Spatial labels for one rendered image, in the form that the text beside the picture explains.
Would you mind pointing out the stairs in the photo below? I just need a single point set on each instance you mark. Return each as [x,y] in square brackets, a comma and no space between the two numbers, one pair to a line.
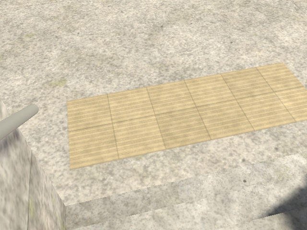
[267,195]

